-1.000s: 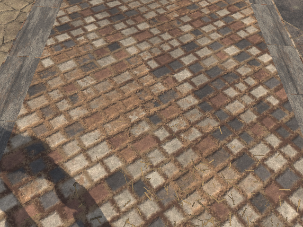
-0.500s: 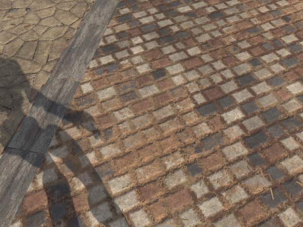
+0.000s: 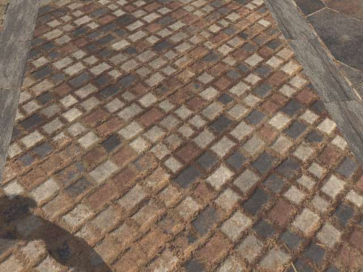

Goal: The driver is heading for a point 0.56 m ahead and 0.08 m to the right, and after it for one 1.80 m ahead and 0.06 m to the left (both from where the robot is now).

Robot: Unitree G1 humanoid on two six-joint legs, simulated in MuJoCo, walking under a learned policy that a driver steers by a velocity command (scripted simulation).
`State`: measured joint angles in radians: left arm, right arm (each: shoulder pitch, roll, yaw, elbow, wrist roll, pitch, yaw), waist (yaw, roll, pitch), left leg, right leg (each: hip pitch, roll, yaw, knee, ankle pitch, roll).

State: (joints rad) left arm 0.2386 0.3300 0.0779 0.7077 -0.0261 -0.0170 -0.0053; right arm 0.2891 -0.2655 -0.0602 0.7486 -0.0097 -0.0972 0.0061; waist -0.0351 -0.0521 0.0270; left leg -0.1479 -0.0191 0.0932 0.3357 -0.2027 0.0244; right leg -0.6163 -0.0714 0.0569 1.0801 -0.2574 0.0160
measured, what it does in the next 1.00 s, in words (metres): walks ahead: right foot, then left foot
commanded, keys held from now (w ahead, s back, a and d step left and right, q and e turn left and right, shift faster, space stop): w+e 0.42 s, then w+q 0.58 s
